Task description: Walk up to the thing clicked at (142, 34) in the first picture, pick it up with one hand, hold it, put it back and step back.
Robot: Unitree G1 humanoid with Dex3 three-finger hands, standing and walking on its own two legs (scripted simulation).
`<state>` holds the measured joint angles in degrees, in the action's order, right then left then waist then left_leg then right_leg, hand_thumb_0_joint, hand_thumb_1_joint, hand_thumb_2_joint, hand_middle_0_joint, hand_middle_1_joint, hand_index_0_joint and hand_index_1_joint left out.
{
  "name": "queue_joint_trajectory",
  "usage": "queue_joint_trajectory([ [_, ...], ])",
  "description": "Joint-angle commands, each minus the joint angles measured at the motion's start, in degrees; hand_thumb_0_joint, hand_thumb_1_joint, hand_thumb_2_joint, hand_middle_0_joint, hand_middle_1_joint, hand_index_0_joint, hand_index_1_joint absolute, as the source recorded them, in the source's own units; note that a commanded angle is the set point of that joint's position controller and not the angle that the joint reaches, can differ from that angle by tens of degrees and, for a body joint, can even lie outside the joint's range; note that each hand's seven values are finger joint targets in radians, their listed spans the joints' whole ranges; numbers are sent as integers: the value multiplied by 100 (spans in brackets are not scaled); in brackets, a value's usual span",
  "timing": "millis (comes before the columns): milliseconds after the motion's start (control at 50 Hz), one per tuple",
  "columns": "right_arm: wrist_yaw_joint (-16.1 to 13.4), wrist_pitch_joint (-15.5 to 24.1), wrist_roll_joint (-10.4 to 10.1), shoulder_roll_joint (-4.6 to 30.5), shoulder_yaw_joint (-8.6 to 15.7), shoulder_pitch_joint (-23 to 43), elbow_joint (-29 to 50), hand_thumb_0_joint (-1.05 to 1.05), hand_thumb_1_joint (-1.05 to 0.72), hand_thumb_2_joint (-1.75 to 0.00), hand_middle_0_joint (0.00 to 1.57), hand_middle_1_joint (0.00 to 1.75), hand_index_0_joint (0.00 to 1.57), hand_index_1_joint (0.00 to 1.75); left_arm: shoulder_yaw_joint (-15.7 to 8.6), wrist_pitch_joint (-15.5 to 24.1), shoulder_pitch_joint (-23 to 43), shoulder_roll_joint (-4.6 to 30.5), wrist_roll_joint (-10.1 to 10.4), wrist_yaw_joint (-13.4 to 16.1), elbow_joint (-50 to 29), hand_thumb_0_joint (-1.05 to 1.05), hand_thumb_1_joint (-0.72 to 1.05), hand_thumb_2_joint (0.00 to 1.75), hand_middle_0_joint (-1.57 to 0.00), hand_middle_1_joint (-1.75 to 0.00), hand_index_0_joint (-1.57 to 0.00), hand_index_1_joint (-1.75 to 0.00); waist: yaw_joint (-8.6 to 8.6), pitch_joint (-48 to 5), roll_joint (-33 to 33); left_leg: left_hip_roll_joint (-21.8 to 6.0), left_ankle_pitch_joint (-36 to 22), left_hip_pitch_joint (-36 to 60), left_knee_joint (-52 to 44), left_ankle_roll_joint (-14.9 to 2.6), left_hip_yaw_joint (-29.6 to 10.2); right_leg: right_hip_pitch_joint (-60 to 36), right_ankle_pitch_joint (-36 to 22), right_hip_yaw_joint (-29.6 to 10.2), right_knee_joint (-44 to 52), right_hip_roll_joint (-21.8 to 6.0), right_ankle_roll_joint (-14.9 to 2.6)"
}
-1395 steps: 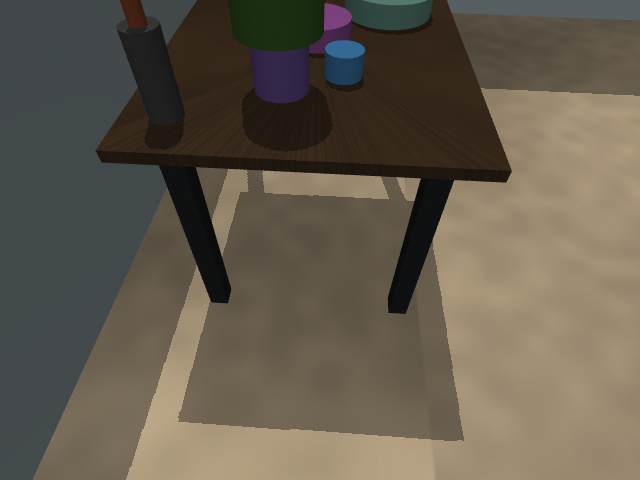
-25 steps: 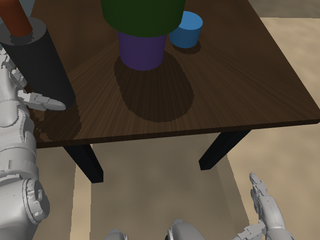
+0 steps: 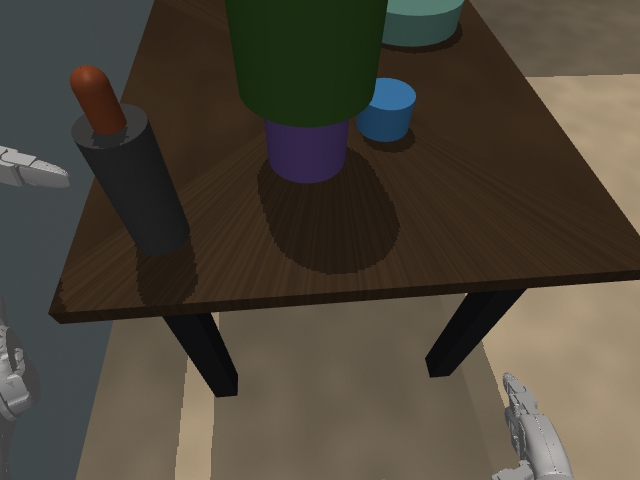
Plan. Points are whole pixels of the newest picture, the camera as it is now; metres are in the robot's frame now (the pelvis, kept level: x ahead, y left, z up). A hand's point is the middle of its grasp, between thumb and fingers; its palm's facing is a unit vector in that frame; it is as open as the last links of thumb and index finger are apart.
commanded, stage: sink last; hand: left
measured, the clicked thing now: (131, 169) +0.47 +0.20 +0.13
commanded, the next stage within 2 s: home in 1.08 s
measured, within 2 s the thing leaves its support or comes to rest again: neither
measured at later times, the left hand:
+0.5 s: hand out of the picture +0.29 +0.28 +0.19, palm faces +0.42 -0.84 -0.35, open 17.5 cm
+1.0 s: hand out of the picture +0.15 +0.23 +0.16, palm faces +0.41 -0.81 -0.41, open 17.4 cm
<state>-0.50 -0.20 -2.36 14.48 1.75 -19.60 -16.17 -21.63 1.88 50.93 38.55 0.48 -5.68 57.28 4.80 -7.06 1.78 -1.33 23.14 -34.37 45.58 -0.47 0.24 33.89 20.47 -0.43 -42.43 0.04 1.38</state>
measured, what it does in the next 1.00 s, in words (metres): stands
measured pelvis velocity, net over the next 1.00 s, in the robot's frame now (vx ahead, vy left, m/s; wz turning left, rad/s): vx -0.02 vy -0.03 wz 0.05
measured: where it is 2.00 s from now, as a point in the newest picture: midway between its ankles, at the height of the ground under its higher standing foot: outside the picture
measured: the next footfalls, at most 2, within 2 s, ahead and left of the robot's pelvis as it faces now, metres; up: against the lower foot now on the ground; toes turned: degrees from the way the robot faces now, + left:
none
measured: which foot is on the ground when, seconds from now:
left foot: down 0.00-1.00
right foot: down 0.00-1.00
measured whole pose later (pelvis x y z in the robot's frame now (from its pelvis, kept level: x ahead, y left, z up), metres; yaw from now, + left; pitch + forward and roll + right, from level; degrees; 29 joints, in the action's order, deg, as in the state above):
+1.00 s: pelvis -0.02 -0.03 +0.01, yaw +3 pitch -1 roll +1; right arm -3.3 5.1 -2.0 11.6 7.9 -20.8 -23.4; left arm -19.8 12.7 -28.7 18.9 4.4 1.0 -20.8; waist -3.9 -1.1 1.9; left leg -0.2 18.6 -18.5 37.5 1.5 -2.2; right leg 19.3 19.6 2.1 -39.3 -1.2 -0.6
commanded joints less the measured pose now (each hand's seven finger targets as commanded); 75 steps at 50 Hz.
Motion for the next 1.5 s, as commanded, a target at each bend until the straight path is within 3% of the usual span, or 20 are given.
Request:
queue_joint_trajectory([
  [0, 26, 290, -59, 814, 390, -151, 1025, 0, 61, -4, 5, 5, 5, 5, -605, 349, 1841, 2226, -148, 246, -1222, 0, -53, 6, -5, -5, -5, -5, -216, -1955, 83, 95, -2334, 1132, -567, 7, 99, -1340, -2125, 201, 385, 31, -167],
  [60, 113, 270, -87, 552, 186, -300, 869, 0, 58, -5, 5, 5, 5, 5, -722, 387, 1673, 2270, -133, 305, -1716, 0, -56, 8, -5, -3, -3, -5, -339, -2077, 501, 117, -2653, 1185, -569, 37, 129, -1507, -2393, 162, 373, -15, -191],
  [180, 161, 443, -85, 653, 374, 33, 512, 0, 56, -6, 5, 5, 5, 5, -490, 382, 861, 1633, -29, 406, -2956, 0, -56, 7, -6, -3, -3, -5, -422, -2001, 975, -13, -2721, 1898, -723, 144, 3, -1038, -1832, 301, 532, 75, -264],
  [320, 1, 551, -129, 789, 619, 73, 315, 0, 56, -6, 5, 5, 5, 5, -259, 521, -1586, 602, 243, 575, -5457, 0, -54, 5, -5, -3, -4, -4, -515, -1479, 595, -18, -2582, 2056, -941, 163, -8, -1300, -1715, 426, 644, 88, -258],
  [340, -35, 527, -144, 904, 721, -51, 315, 0, 55, -6, 5, 5, 5, 5, -608, 517, -2216, 817, 274, 629, -5730, 0, -55, 4, -5, -3, -5, -4, -609, -1461, 474, -35, -2761, 2092, -966, 163, -33, -1383, -1792, 457, 639, 104, -258],
  [380, -5, 434, -150, 497, 462, -223, -6, 0, 54, -6, 5, 5, 5, 5, -495, 580, -2752, 495, 353, 638, -6741, 0, -53, 3, -5, -3, -5, -4, -661, -1076, 528, 32, -2542, 1884, -1020, 128, 39, -1460, -1779, 410, 676, 61, -245],
  [440, -125, 399, -164, 901, 987, 18, 189, 0, 55, -6, 5, 5, 5, 5, -943, 604, -3740, 582, 442, 761, -7455, 0, -53, 3, -5, -4, -5, -3, -665, -688, 357, 83, -1946, 1783, -1204, 92, 73, -1540, -1449, 358, 825, 28, -200],
  [480, -98, 353, -141, 468, 641, -14, 134, 0, 54, -6, 5, 5, 5, 5, -874, 706, -4385, 216, 473, 765, -7980, 0, -53, 3, -5, -4, -5, -4, -788, -504, 310, 108, -1841, 1701, -1240, 82, 85, -1619, -1368, 343, 855, 0, -194],
  [540, -190, 388, -126, 731, 984, 234, 476, 0, 55, -5, 5, 5, 5, 5, -889, 820, -5272, -46, 507, 818, -8415, 0, -53, 3, -5, -4, -5, -4, -705, -311, 145, 147, -1576, 1715, -1272, 36, 159, -1607, -1222, 295, 928, -23, -152],
  [600, -179, 436, -108, 396, 739, 188, 374, 0, 55, -5, 5, 5, 5, 5, -610, 945, -6185, -514, 520, 798, -8791, 0, -52, 3, -5, -5, -5, -4, -793, 27, 259, 178, -1270, 1604, -1341, 32, 178, -1527, -917, 298, 994, -43, -155],
  [640, -241, 518, -89, 712, 1042, 264, 594, 0, 54, -6, 5, 6, 5, 6, -723, 1013, -6798, -534, 514, 814, -8715, 0, -53, 3, -5, -5, -5, -5, -761, -25, -47, 189, -1198, 1645, -1333, -7, 164, -1569, -876, 304, 1044, -52, -122],
  [680, -184, 515, -89, 232, 665, -41, 231, 0, 55, -5, 5, 6, 5, 6, -554, 1120, -7205, -740, 514, 768, -9041, 0, -52, 3, -5, -5, -5, -4, -828, 147, 52, 221, -1158, 1558, -1289, -28, 197, -1504, -870, 285, 1057, -95, -112],
  [720, -258, 604, -80, 618, 1074, 113, 544, 0, 54, -6, 5, 6, 5, 6, -537, 1191, -7552, -801, 519, 761, -9162, 0, -53, 3, -5, -5, -6, -5, -724, 55, -79, 212, -1330, 1720, -1277, -38, 190, -1513, -1070, 295, 1038, -98, -87],
  [780, -280, 679, -37, 497, 947, 63, 427, 0, 52, -6, 5, 6, 5, 6, -433, 1275, -7260, -846, 479, 771, -9198, 0, -54, 3, -5, -6, -6, -5, -592, 338, -200, 216, -1019, 1668, -1336, -63, 154, -1350, -784, 290, 1110, -102, -59],
  [960, -304, 944, 34, 285, 804, 176, 144, 0, 52, -6, 5, 5, 5, 5, -694, 1566, -7392, -682, 437, 779, -8984, 0, -54, 3, -5, -6, -6, -5, -833, 568, -51, 315, -442, 1491, -1464, -67, 162, -1449, -4, 163, 1411, -226, -68],
  [1100, -302, 1085, 46, 514, 979, 528, 193, 0, 49, -7, 5, 6, 5, 6, -943, 1803, -7235, -556, 454, 774, -8348, 0, -58, 4, -6, -6, -6, -6, -805, 614, -306, 306, -543, 1616, -1535, -72, 143, -1615, 66, -48, 1663, -295, -16],
  [1200, -256, 1124, 34, 301, 770, 306, -145, 0, 30, -24, 12, 16, 12, 16, -1074, 1940, -7306, -506, 441, 782, -8001, 0, -48, 10, -6, -7, -6, -7, -914, 559, -193, 280, -737, 1708, -1738, -62, 136, -1828, -309, 213, 1572, -184, -72],
  [1320, -202, 1169, 16, -146, 94, 871, -240, 0, -18, -50, 13, 18, 13, 18, -566, 2000, -7247, -915, 429, 751, -7624, 0, -54, 7, -5, -6, -5, -6, -960, 618, 31, 268, -710, 1711, -1914, -60, 126, -1866, -336, 244, 1610, -158, -112],
  [1440, -242, 1188, 82, 644, 755, 540, -680, 0, -47, -66, 16, 23, 16, 23, -38, 1818, -7627, -1225, 325, 737, -7303, 0, -55, 6, -5, -5, -5, -5, -652, 430, 1, 135, -1271, 2064, -2032, -4, 13, -1959, -1018, 422, 1471, 23, -141],
  [1480, -233, 1188, 75, 412, 570, 620, -759, 0, -44, -64, 15, 22, 15, 22, 214, 1731, -7583, -1406, 294, 735, -7169, 0, -55, 6, -5, -6, -5, -5, -628, 382, 45, 171, -1301, 2162, -2015, -13, 41, -1950, -1018, 392, 1559, -11, -147],
])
